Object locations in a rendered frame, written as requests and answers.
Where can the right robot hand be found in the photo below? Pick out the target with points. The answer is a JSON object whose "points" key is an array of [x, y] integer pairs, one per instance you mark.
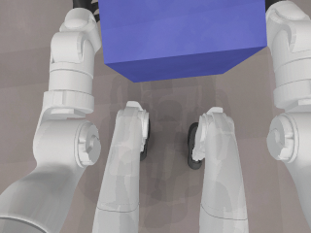
{"points": [[268, 3]]}

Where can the left robot hand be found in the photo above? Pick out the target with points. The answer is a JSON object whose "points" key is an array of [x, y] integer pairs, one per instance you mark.
{"points": [[86, 4]]}

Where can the robot right upper arm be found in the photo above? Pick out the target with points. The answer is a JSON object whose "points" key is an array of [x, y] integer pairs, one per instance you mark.
{"points": [[289, 140]]}

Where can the robot right forearm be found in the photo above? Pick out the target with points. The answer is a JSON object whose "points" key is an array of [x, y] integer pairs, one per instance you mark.
{"points": [[288, 34]]}

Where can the left robot shin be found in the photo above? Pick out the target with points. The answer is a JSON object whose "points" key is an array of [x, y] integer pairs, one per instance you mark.
{"points": [[120, 113]]}

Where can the robot left upper arm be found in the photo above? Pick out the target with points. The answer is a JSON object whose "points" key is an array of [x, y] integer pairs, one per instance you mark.
{"points": [[40, 201]]}

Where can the carton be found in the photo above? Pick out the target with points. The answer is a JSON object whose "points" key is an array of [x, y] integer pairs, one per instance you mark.
{"points": [[155, 40]]}

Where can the robot left forearm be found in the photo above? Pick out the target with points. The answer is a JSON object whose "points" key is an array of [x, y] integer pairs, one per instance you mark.
{"points": [[71, 68]]}

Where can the robot shin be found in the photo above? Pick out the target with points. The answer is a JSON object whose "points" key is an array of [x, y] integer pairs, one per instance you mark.
{"points": [[120, 113], [198, 151]]}

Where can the right robot shin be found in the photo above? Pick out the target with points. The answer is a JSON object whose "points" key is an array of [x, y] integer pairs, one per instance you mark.
{"points": [[198, 151]]}

